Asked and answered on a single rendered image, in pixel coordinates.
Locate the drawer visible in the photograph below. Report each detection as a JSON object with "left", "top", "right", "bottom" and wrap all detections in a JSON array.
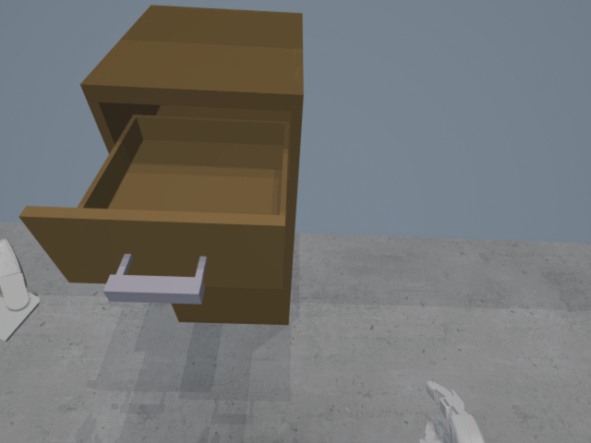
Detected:
[{"left": 19, "top": 114, "right": 289, "bottom": 289}]

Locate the robot right hand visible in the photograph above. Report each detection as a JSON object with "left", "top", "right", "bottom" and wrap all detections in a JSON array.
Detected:
[{"left": 419, "top": 381, "right": 487, "bottom": 443}]

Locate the robot left hand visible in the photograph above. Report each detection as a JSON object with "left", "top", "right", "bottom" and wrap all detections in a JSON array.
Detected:
[{"left": 0, "top": 238, "right": 40, "bottom": 342}]

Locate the cabinet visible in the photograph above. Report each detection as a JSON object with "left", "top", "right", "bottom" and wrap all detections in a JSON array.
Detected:
[{"left": 80, "top": 5, "right": 304, "bottom": 325}]

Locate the handle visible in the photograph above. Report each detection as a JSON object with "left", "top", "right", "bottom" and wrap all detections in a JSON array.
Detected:
[{"left": 103, "top": 254, "right": 208, "bottom": 305}]

